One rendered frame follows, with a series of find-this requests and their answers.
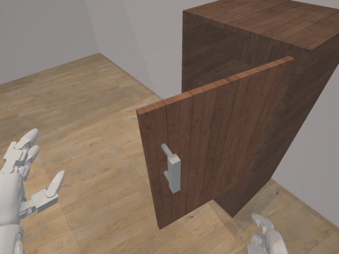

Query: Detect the handle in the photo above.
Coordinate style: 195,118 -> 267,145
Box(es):
161,144 -> 181,194

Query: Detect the robot left forearm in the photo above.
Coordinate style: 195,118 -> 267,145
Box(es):
0,224 -> 25,254

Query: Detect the robot left hand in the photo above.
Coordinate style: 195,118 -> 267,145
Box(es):
0,128 -> 65,225

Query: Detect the robot right hand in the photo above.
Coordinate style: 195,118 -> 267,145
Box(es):
247,213 -> 288,254

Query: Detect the cupboard door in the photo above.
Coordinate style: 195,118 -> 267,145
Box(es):
136,56 -> 295,230

